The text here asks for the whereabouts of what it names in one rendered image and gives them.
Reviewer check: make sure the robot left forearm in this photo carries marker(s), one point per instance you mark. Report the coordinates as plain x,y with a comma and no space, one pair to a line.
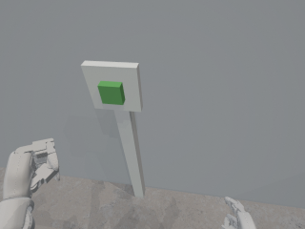
15,213

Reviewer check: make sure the right robot hand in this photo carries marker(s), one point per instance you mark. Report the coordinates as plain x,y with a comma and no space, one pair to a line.
243,219

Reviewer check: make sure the panel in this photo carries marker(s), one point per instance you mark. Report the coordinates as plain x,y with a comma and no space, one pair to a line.
129,74

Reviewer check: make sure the left robot hand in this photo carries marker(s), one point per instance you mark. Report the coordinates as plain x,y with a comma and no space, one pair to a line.
22,166

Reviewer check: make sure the button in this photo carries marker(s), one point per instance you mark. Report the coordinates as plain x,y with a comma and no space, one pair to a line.
111,92

